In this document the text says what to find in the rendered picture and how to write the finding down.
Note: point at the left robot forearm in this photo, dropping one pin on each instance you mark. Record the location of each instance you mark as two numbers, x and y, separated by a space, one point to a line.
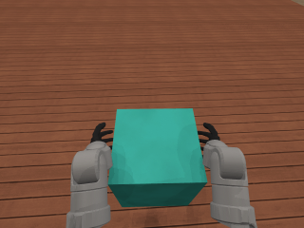
89 206

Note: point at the carton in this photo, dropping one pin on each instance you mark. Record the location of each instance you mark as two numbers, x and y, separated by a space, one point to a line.
156 157

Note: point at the right robot forearm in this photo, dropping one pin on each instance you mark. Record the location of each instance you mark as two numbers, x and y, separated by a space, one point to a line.
230 203

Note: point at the left robot hand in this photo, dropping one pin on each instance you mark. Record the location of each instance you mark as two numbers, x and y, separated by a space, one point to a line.
97 134

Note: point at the right robot hand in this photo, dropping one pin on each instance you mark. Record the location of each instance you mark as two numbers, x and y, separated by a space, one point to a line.
212 135

